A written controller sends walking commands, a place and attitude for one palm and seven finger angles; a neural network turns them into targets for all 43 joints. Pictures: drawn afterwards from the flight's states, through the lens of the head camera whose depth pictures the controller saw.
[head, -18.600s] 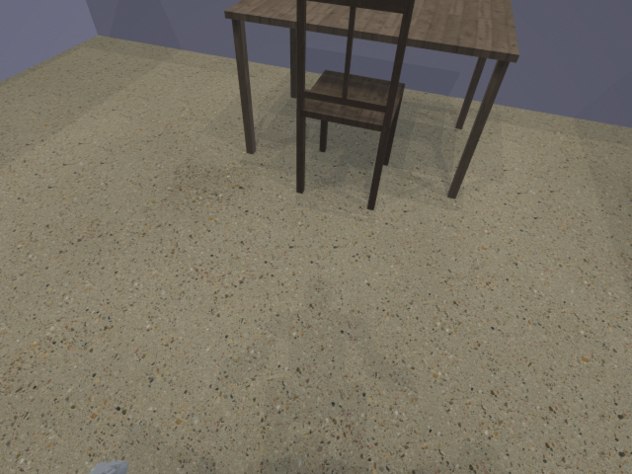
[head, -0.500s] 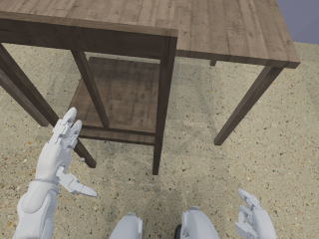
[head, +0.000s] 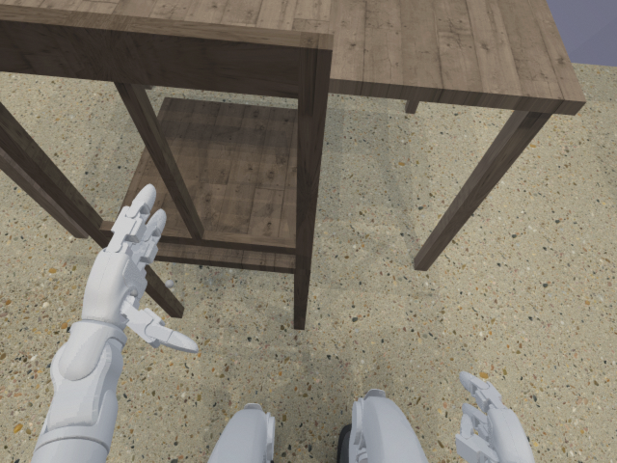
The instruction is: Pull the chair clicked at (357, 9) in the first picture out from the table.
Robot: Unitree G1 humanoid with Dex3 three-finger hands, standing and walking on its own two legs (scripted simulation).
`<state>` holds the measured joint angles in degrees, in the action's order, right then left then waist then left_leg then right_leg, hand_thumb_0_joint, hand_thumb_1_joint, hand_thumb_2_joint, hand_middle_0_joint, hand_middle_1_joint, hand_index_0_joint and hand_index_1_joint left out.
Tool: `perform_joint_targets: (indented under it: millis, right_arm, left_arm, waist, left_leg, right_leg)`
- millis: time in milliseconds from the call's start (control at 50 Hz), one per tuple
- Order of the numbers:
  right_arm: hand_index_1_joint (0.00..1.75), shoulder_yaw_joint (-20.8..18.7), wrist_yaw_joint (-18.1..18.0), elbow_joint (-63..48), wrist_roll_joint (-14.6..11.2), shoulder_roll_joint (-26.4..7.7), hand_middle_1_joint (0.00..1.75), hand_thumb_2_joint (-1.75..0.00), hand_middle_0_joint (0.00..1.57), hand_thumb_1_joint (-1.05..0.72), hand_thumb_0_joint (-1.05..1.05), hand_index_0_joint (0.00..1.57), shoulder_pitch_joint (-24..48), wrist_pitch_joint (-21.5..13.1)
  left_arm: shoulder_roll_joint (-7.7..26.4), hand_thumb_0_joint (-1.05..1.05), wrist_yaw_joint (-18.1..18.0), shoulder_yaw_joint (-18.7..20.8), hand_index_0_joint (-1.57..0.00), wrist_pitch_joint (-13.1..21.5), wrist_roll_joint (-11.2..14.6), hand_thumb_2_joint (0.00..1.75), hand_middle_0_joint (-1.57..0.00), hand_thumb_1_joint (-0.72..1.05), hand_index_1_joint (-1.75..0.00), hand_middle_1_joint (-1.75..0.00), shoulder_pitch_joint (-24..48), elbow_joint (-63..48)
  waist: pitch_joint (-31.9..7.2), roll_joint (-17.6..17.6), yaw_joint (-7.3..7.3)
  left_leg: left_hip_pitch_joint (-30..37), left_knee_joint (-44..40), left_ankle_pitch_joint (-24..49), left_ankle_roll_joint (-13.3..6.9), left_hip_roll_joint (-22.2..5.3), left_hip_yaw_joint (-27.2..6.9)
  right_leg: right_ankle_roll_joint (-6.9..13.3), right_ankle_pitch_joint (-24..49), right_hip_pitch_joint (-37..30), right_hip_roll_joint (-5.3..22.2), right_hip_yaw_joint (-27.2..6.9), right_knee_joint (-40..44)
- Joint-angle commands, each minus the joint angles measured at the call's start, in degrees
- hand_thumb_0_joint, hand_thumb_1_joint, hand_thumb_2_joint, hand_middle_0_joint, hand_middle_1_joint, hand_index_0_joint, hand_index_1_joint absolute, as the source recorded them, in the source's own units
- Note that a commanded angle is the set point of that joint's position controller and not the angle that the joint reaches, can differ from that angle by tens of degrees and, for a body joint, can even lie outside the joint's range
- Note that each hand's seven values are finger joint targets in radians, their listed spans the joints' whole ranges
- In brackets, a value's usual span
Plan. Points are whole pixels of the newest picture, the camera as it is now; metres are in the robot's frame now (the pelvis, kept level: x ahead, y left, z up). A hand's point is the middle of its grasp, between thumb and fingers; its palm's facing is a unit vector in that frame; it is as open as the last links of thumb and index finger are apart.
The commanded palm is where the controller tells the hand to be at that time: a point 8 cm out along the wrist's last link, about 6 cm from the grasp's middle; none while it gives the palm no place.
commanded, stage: aim the fingers beside a spindle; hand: left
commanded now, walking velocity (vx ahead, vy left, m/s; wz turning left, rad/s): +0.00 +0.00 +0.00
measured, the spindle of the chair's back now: (172, 177) +0.47 +0.20 +0.04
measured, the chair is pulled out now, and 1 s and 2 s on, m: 0.00 0.00 0.00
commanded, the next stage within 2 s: none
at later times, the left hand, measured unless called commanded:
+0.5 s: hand (169, 295) +0.31 +0.18 +0.01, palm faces -0.09 -0.99 -0.05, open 16.9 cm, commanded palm +0.30 +0.24 +0.03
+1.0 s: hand (147, 285) +0.31 +0.20 +0.04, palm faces -0.04 -1.00 -0.09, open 16.9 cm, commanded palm +0.29 +0.25 +0.02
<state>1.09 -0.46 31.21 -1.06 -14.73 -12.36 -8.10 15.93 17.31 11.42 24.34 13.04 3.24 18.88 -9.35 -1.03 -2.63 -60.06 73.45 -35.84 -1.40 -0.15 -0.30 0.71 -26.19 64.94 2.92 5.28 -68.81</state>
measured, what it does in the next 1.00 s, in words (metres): stands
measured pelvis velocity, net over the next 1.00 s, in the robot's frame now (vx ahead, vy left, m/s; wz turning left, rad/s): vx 0.00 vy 0.00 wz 0.00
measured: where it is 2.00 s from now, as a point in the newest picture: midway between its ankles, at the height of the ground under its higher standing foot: outside the picture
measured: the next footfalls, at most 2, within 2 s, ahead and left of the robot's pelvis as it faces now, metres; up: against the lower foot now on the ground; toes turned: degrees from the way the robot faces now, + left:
none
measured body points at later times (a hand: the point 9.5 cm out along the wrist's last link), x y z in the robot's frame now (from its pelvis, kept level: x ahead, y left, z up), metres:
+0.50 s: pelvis -0.01 +0.00 +0.00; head +0.11 +0.01 +0.43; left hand +0.31 +0.24 +0.02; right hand +0.16 -0.25 -0.09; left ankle -0.01 +0.10 -0.63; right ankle +0.06 -0.12 -0.63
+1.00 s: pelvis +0.00 +0.00 +0.00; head +0.10 +0.01 +0.44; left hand +0.31 +0.25 +0.05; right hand +0.16 -0.24 -0.09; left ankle -0.01 +0.10 -0.63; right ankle +0.06 -0.12 -0.63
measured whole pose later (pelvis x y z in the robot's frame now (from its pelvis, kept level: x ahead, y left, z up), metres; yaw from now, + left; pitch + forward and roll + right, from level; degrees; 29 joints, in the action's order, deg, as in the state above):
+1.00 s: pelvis +0.00 +0.00 +0.00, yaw +0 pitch +22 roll -2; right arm 1.2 -0.2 31.0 -1.1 -14.5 -12.9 -7.6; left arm 16.9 16.2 12.9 26.3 13.4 1.3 17.3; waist -9.9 -0.9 -2.1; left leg -59.2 73.0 -35.5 -1.6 0.0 -0.2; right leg 0.4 -25.8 64.0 2.9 5.1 -68.2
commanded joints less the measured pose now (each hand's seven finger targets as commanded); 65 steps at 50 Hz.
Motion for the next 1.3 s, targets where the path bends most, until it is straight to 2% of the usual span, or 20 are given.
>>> perform_joint_targets:
  millis: [0, 100, 180, 300, 380, 480, 540, 620, 680, 800, 880, 940, 980, 1040, 1100, 1120, 1160, 1180, 1220, 1280]
  right_arm:
    - [0.3, -3.7, -0.6, -8.0, -0.5, -8.6, 0.3, -0.9, 0.2, -0.9, 0.0, 0.2, -1.4, -1.9]
    - [0.3, -3.6, -0.7, -8.3, -0.3, -8.2, 0.3, -0.9, 0.2, -0.9, 0.0, 0.2, -1.1, -1.9]
    - [0.3, -3.7, -0.6, -8.1, -0.3, -8.0, 0.3, -0.9, 0.2, -0.9, 0.0, 0.2, -1.3, -2.7]
    - [0.3, -3.7, -0.9, -6.8, -0.6, -9.1, 0.3, -0.9, 0.2, -0.9, 0.0, 0.2, -1.7, -2.6]
    - [0.3, -3.7, -1.2, -7.6, -0.4, -9.1, 0.3, -0.9, 0.2, -0.9, 0.0, 0.2, -1.0, -2.3]
    - [0.3, -3.5, -1.0, -8.4, 0.0, -7.9, 0.3, -0.9, 0.2, -0.9, 0.0, 0.2, -0.9, -2.5]
    - [0.3, -3.4, -0.7, -7.7, -0.2, -7.9, 0.3, -0.9, 0.2, -0.9, 0.0, 0.2, -1.1, -2.5]
    - [0.3, -3.5, -0.7, -7.3, -1.0, -9.2, 0.3, -0.9, 0.2, -0.9, 0.0, 0.2, -1.7, -2.0]
    - [0.3, -3.6, -0.8, -8.0, -1.2, -9.4, 0.3, -0.9, 0.2, -0.9, 0.0, 0.2, -1.0, -2.2]
    - [0.3, -3.7, -0.6, -8.6, 0.4, -7.9, 0.3, -0.9, 0.2, -0.9, 0.0, 0.2, -1.7, -3.1]
    - [0.3, -3.6, -0.5, -7.6, 0.2, -7.7, 0.3, -0.9, 0.2, -0.9, 0.0, 0.2, -1.5, -2.5]
    - [0.3, -3.3, -0.5, -6.7, -0.6, -8.7, 0.3, -0.9, 0.2, -0.9, 0.0, 0.2, -1.0, -1.6]
    - [0.3, -3.2, -0.8, -7.0, -1.2, -9.3, 0.3, -0.9, 0.2, -0.9, 0.0, 0.2, -0.9, -1.5]
    - [0.3, -3.7, -1.1, -8.3, -1.2, -9.4, 0.3, -0.9, 0.2, -0.9, 0.0, 0.2, -1.3, -2.3]
    - [0.3, -4.1, -1.1, -8.8, -0.5, -8.9, 0.3, -0.9, 0.2, -0.9, 0.0, 0.2, -2.0, -3.4]
    - [0.3, -4.0, -1.0, -8.5, -0.2, -8.5, 0.3, -0.9, 0.2, -0.9, 0.0, 0.2, -2.2, -3.7]
    - [0.3, -3.8, -1.0, -7.7, 0.2, -8.1, 0.3, -0.9, 0.2, -0.9, 0.0, 0.2, -2.1, -3.8]
    - [0.3, -3.7, -1.0, -7.0, 0.4, -8.3, 0.3, -0.9, 0.2, -0.9, 0.0, 0.2, -2.2, -3.5]
    - [0.3, -3.3, -0.9, -6.5, 0.2, -7.9, 0.3, -0.9, 0.2, -0.9, 0.0, 0.2, -1.3, -2.5]
    - [0.3, -3.2, -0.7, -6.6, -0.1, -8.4, 0.3, -0.9, 0.2, -0.9, 0.0, 0.2, -1.0, -1.4]
  left_arm:
    - [9.2, 0.0, 0.0, 5.2, -0.06, 2.1, 1.3, 0.3, -0.06, -0.5, -0.08, -0.08, 4.8, -9.4]
    - [11.2, 0.0, -0.9, 7.2, -0.06, 4.2, 1.8, 0.3, -0.06, -0.5, -0.08, -0.08, 7.0, -13.5]
    - [8.2, 0.0, -0.5, 3.6, -0.06, 5.7, 2.0, 0.3, -0.06, -0.5, -0.08, -0.08, 5.7, -16.7]
    - [4.5, 0.0, 0.3, -0.5, -0.06, 3.0, 0.9, 0.3, -0.06, -0.5, -0.08, -0.08, 6.8, -7.0]
    - [11.6, 0.0, -0.9, 6.5, -0.06, 3.6, 0.6, 0.3, -0.06, -0.5, -0.08, -0.08, 9.0, -8.9]
    - [13.1, 0.0, -1.9, 7.6, -0.06, 6.2, 1.1, 0.3, -0.06, -0.5, -0.08, -0.08, 10.1, -17.9]
    - [8.6, 0.0, -0.8, 4.3, -0.06, 4.8, 1.9, 0.3, -0.06, -0.5, -0.08, -0.08, 6.0, -14.3]
    - [4.7, 0.0, 1.5, 0.6, -0.06, 1.1, 1.7, 0.3, -0.06, -0.5, -0.08, -0.08, 2.9, -4.8]
    - [3.5, 0.0, 2.0, -1.4, -0.06, 0.4, 1.7, 0.3, -0.06, -0.5, -0.08, -0.08, 6.6, -5.0]
    - [12.8, 0.0, -2.5, 6.8, -0.06, 6.5, 1.3, 0.3, -0.06, -0.5, -0.08, -0.08, 8.4, -22.3]
    - [10.8, 0.0, -3.5, 6.6, -0.06, 6.1, 1.0, 0.3, -0.06, -0.5, -0.08, -0.08, 4.2, -16.2]
    - [6.9, 0.0, -1.0, 3.5, -0.06, 2.7, 1.1, 0.3, -0.06, -0.5, -0.08, -0.08, 4.1, -4.6]
    - [5.6, 0.0, 1.3, 1.8, -0.06, 0.9, 1.2, 0.3, -0.06, -0.5, -0.08, -0.08, 5.7, -0.7]
    - [5.2, 0.0, 3.6, -0.1, -0.06, 1.2, 2.0, 0.3, -0.06, -0.5, -0.08, -0.08, 7.8, -7.4]
    - [9.4, 0.0, 2.5, 2.7, -0.06, 4.0, 2.9, 0.3, -0.06, -0.5, -0.08, -0.08, 8.8, -19.7]
    - [10.4, 0.0, 1.5, 3.6, -0.06, 5.0, 2.9, 0.3, -0.06, -0.5, -0.08, -0.08, 8.7, -21.7]
    - [11.4, 0.0, -1.1, 5.2, -0.06, 6.2, 2.3, 0.3, -0.06, -0.5, -0.08, -0.08, 8.4, -21.8]
    - [14.6, 0.0, -2.6, 8.5, -0.06, 6.4, 1.8, 0.3, -0.06, -0.5, -0.08, -0.08, 8.5, -20.2]
    - [12.2, 0.0, -4.0, 8.2, -0.06, 5.4, 0.8, 0.3, -0.06, -0.5, -0.08, -0.08, 8.0, -12.5]
    - [8.5, 0.0, -2.8, 5.9, -0.06, 2.8, 0.2, 0.3, -0.06, -0.5, -0.08, -0.08, 6.2, -2.4]
  waist:
    - [-21.7, -1.1, 0.76]
    - [-21.8, -2.1, 0.74]
    - [-23.2, -3.8, -0.05]
    - [-14.7, 1.6, -2.02]
    - [-18.7, -1.5, 0.64]
    - [-26.4, -5.9, 1.26]
    - [-23.2, -4.8, 0.23]
    - [-16.0, 2.0, -1.49]
    - [-14.3, 1.5, -1.77]
    - [-27.3, -7.7, 1.95]
    - [-22.5, -2.9, 0.61]
    - [-13.7, 1.2, -1.39]
    - [-11.7, 2.2, -1.89]
    - [-19.0, -1.9, -0.97]
    - [-27.9, -6.2, 0.46]
    - [-28.0, -6.6, 0.46]
    - [-25.7, -6.1, 0.44]
    - [-24.0, -5.1, 0.65]
    - [-18.0, -1.7, -0.05]
    - [-14.0, 0.4, -0.53]
  left_leg:
    - [5.4, -11.7, 22.2, 0.6, 1.0, -1.4]
    - [6.0, -11.9, 22.2, 0.6, 0.9, -1.3]
    - [9.5, -12.0, 25.3, 0.7, 0.6, -1.8]
    - [4.0, -11.8, 15.5, 0.4, 0.8, -2.3]
    - [3.7, -11.6, 16.3, 0.5, 1.2, -1.6]
    - [10.8, -11.9, 25.6, 1.1, 0.8, -2.1]
    - [10.5, -12.3, 24.8, 1.1, 0.6, -2.2]
    - [4.6, -12.4, 18.0, 0.6, 0.6, -2.5]
    - [3.3, -12.2, 14.3, 0.3, 1.0, -2.4]
    - [13.7, -12.3, 29.4, 2.2, 0.8, -2.7]
    - [9.9, -12.2, 26.5, 1.5, 0.5, -2.6]
    - [2.5, -12.1, 14.6, 0.7, 1.0, -1.8]
    - [0.6, -12.0, 11.4, 0.4, 1.2, -1.7]
    - [5.8, -12.0, 17.1, 0.5, 1.0, -2.1]
    - [13.8, -11.8, 28.1, 1.4, 0.6, -2.9]
    - [15.0, -11.8, 30.0, 1.7, 0.5, -3.0]
    - [13.8, -12.0, 29.8, 2.1, 0.4, -3.1]
    - [12.0, -11.8, 28.6, 2.1, 0.4, -3.2]
    - [6.9, -11.9, 22.4, 1.5, 0.6, -2.7]
    - [2.5, -12.0, 15.4, 0.9, 1.1, -1.9]
  right_leg:
    - [0.8, 13.4, -22.9, -1.7, -3.5, 7.1]
    - [0.7, 13.6, -23.5, -1.9, -3.9, 7.3]
    - [0.8, 14.7, -22.4, -1.9, -3.3, 7.2]
    - [0.5, 5.9, -16.4, -1.8, -2.7, 8.4]
    - [1.0, 6.4, -19.3, -1.8, -3.8, 7.5]
    - [1.1, 13.9, -22.6, -1.9, -3.5, 6.4]
    - [0.7, 13.2, -21.2, -2.1, -3.0, 7.4]
    - [0.5, 8.5, -18.1, -2.1, -2.2, 8.3]
    - [0.7, 4.9, -15.8, -1.9, -2.5, 8.6]
    - [1.3, 15.0, -21.7, -1.8, -3.0, 6.1]
    - [1.0, 14.1, -21.4, -2.2, -2.7, 6.6]
    - [0.5, 5.4, -17.6, -2.3, -3.0, 8.8]
    - [0.7, 2.2, -16.5, -2.2, -3.4, 9.8]
    - [1.0, 7.6, -18.3, -1.9, -3.0, 8.3]
    - [1.1, 14.8, -21.2, -1.9, -3.0, 7.0]
    - [1.0, 15.7, -21.2, -1.9, -2.9, 7.0]
    - [1.0, 15.1, -20.5, -2.0, -2.6, 6.5]
    - [1.1, 14.2, -19.9, -2.2, -2.4, 6.2]
    - [0.9, 10.9, -18.8, -2.3, -2.4, 6.6]
    - [0.9, 5.5, -17.2, -2.4, -2.8, 7.9]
